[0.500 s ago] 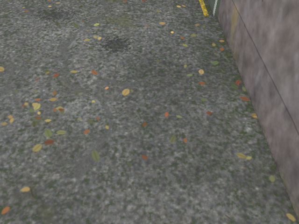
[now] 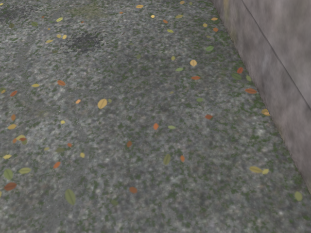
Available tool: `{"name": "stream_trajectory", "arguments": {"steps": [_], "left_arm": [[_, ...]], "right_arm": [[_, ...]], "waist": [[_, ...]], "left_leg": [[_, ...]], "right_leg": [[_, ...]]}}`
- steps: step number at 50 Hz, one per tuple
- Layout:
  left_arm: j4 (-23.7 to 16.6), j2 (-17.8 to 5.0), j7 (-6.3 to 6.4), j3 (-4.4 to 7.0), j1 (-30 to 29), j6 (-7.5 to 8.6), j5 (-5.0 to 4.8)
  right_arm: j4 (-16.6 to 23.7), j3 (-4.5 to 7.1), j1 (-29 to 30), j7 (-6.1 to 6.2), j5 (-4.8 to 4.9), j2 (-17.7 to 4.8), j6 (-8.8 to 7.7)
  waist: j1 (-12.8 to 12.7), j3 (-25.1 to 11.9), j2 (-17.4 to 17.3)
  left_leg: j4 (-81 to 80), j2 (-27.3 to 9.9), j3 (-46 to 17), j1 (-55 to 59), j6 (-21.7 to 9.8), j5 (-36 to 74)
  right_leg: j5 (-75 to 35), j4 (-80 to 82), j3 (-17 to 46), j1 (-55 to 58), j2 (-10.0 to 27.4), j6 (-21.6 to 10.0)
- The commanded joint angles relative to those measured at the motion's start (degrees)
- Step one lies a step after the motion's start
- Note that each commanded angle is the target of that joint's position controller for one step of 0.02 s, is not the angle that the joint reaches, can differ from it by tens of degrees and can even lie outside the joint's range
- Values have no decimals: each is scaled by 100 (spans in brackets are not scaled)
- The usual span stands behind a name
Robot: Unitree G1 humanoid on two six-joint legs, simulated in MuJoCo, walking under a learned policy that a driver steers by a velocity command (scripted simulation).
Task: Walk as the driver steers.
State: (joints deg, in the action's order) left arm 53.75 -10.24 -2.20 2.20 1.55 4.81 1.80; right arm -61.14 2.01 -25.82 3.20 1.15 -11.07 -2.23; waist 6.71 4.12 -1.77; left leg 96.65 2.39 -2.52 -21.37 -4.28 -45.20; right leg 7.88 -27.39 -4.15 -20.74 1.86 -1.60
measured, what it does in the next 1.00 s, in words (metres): walks ahead, turning left: left foot, then right foot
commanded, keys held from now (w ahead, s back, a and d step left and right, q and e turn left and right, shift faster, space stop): q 1.00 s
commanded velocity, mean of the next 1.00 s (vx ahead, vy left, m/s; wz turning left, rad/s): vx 0.06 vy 0.00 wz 0.54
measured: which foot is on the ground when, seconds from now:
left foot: up 0.00-0.30, down 0.32-0.84, up 0.86-1.00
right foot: down 0.00-0.32, up 0.34-0.82, down 0.84-1.00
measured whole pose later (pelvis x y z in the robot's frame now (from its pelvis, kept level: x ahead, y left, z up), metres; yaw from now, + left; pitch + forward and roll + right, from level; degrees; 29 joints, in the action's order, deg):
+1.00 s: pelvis +0.13 -0.01 +0.01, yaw +34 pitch +1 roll +1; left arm 46.7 -13.9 1.9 2.9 14.1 -0.8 1.0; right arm -46.3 5.4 -12.7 -2.2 -2.3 -17.5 3.2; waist 0.5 -0.3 -3.0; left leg 65.1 8.9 -6.5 -33.5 0.1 -20.0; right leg 14.8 -25.1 -1.5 -11.4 -0.7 -2.3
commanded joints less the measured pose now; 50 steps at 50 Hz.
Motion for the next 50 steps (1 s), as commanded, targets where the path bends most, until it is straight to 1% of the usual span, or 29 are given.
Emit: {"name": "stream_trajectory", "arguments": {"steps": [1, 2, 3, 4, 7, 10, 14, 15, 16, 17, 18, 19, 20, 21, 22, 23, 26, 30, 32, 37, 39, 41, 42, 43, 44, 45, 46, 47, 50], "left_arm": [[-14, -820, 279, 203, 1819, -108, 54], [-54, -721, 330, 125, 1581, -72, -51], [-61, -810, 354, 155, 1466, -48, -10], [-24, -792, 375, 139, 1393, -11, -42], [-153, -667, 401, 106, 943, 47, -107], [-228, -818, 354, 175, 989, 33, -157], [-205, -1020, 328, 293, 1293, -121, -171], [-188, -1014, 338, 297, 1425, -161, -144], [-150, -1063, 318, 332, 1923, -223, -41], [-380, -621, 283, 242, 2427, -324, 2], [-570, -751, 300, 208, 2035, -480, 4], [-678, -780, 325, 193, 1644, -570, -60], [-722, -689, 370, 180, 1382, -573, -86], [-757, -721, 408, 176, 1283, -570, -68], [-732, -814, 410, 200, 1395, -611, 8], [-685, -842, 397, 210, 1492, -652, 44], [-744, -730, 330, 199, 1440, -702, 8], [-928, -772, 241, 229, 1084, -767, -20], [-949, -841, 210, 251, 974, -754, -66], [-1062, -825, 312, 201, 914, -651, -167], [-982, -874, 396, 186, 1250, -592, -236], [-694, -866, 466, 198, 2003, -566, -210], [-686, -1198, 535, 281, 2044, -547, -118], [-957, -1846, 536, 389, 1614, -524, -44], [-1057, -1691, 495, 369, 1021, -519, 32], [-1105, -1269, 471, 267, 835, -478, 15], [-1107, -1039, 436, 196, 600, -458, -60], [-1171, -1064, 420, 203, 443, -440, -62], [-1197, -1034, 414, 201, 774, -447, -112]], "right_arm": [[604, 175, 428, -73, -255, -611, 100], [709, 240, 656, -183, -410, -655, 152], [723, 223, 551, -242, -426, -422, 235], [885, 168, 739, -319, -353, -197, 282], [1011, 90, 665, -439, -289, 52, 217], [1163, 94, 887, -538, -269, -92, 220], [1418, 205, 1341, -582, -371, -461, 255], [1401, 224, 1185, -568, -397, -519, 189], [1370, 315, 911, -510, -392, -840, 83], [1517, 440, 827, -464, -346, -1491, 46], [1515, 476, 435, -442, -45, -1564, 157], [1626, 469, 709, -395, -88, -1515, 238], [1671, 395, 1193, -326, -167, -1281, 297], [1716, 346, 1463, -296, -187, -1119, 328], [1776, 313, 1570, -291, -179, -980, 346], [1801, 291, 1589, -311, -196, -898, 344], [1789, 351, 1397, -368, -199, -1100, 312], [1833, 433, 1291, -380, -205, -1251, 404], [1908, 438, 1327, -393, -246, -1241, 437], [1810, 490, 1281, -349, -211, -1293, 446], [1833, 472, 1453, -363, -236, -1224, 470], [1908, 450, 1594, -362, -151, -1084, 512], [1935, 422, 1470, -321, -84, -899, 498], [2049, 408, 1327, -302, -22, -686, 465], [2026, 484, 1675, -307, -365, -1185, 398], [1960, 511, 1593, -375, -387, -1196, 382], [1817, 488, 1277, -461, -370, -1119, 403], [1716, 469, 1068, -526, -352, -1084, 462], [1699, 384, 1170, -610, -363, -1024, 571]], "waist": [[-1098, -1544, 812], [-886, -1025, 493], [-681, -806, 751], [-493, -384, 622], [-208, -575, 1053], [-229, -770, 1045], [-403, -344, 697], [-359, -461, 416], [-368, -771, -356], [-702, -1229, -1766], [-327, -1947, -1101], [-338, -1603, -480], [-513, -1068, -210], [-648, -734, -243], [-721, -700, -493], [-754, -792, -450], [-726, -948, -168], [-568, -777, -409], [-483, -712, -538], [-594, -811, -410], [-714, -799, -699], [-985, -732, -702], [-921, -584, 90], [-792, -665, 1615], [-735, -140, 933], [-572, -188, 634], [-361, -165, 749], [-247, -234, 888], [-473, -276, 832]], "left_leg": [[537, -461, 230, -3135, 88, 1164], [-580, -609, 37, -2516, 138, 2091], [-769, -523, 142, -2125, 178, 2292], [-1994, -577, 106, -1787, 315, 2884], [-4237, -488, 323, -781, 316, 4069], [-5138, -369, 534, -54, 145, 4465], [-5784, -308, 649, 177, -86, 3625], [-6243, -204, 625, 526, -185, 3648], [-6683, -444, 74, 1107, -341, 5310], [-6648, -2121, -2049, 2072, -1157, 8410], [-7239, -2413, -3047, 2332, -1764, 7235], [-7552, -2234, -2849, 2020, -1714, 5692], [-7707, -1932, -2516, 1553, -1490, 4812], [-7825, -1641, -2142, 1135, -1246, 4686], [-7867, -1421, -1860, 883, -1105, 4788], [-7864, -1282, -1722, 801, -1010, 4928], [-7874, -1140, -1691, 886, -912, 4827], [-8263, -964, -2062, 680, -752, 2545], [-8366, -1020, -2299, 606, -757, 2116], [-8443, -920, -2687, 355, -670, 2167], [-8484, -749, -2703, 205, -522, 2151], [-8330, -234, -2347, -328, -39, 1795], [-7404, 286, -1856, -971, 335, 1474], [-5366, 1218, -603, -1768, 430, 1420], [-4468, 646, -448, -1891, 425, 1709], [-3907, 532, -488, -1418, 422, 2094], [-3400, 587, -615, -1256, 384, 2365], [-2832, 633, -525, -1219, 375, 2492], [-2454, 467, -228, -1586, 565, 2459]], "right_leg": [[-3437, 37, 1703, 3245, 2403, -1311], [-3153, 410, 1214, 2019, 2129, -1024], [-3317, 512, 1029, 1313, 2048, -1003], [-3022, 908, 600, 508, 1738, -939], [-3224, 887, -117, 245, 1373, -780], [-2935, 698, -317, 321, 1448, -675], [-2036, 87, -309, 561, 1662, -470], [-1918, -603, -448, 616, 1510, -347], [-1155, -1858, -708, 481, 1077, -98], [3015, -3914, -877, -779, 153, 218], [3443, -4569, 163, -1335, -292, 214], [2906, -4769, 461, -1597, -130, 194], [2294, -4558, 545, -1724, 10, 156], [1898, -4210, 609, -1611, 114, 150], [1678, -3970, 609, -1338, 147, 151], [1560, -3919, 582, -1116, 66, 143], [1450, -3448, 635, -988, -62, 193], [1398, -2708, 694, -912, -220, 270], [1402, -2406, 740, -818, -275, 269], [1577, -1782, 754, -24, -544, 160], [1660, -1104, 735, 504, -672, 54], [1299, 520, 518, 1557, -732, -42], [1894, 1376, 1301, 1990, 2, -164], [2733, 1921, 3511, 1919, 1911, -709], [2132, 1908, 3219, 847, 2144, -1057], [1480, 1693, 2712, 479, 1763, -1069], [718, 1479, 2025, 319, 1271, -940], [162, 1296, 1552, 415, 1025, -846], [-1066, 941, 1044, 946, 976, -941]]}}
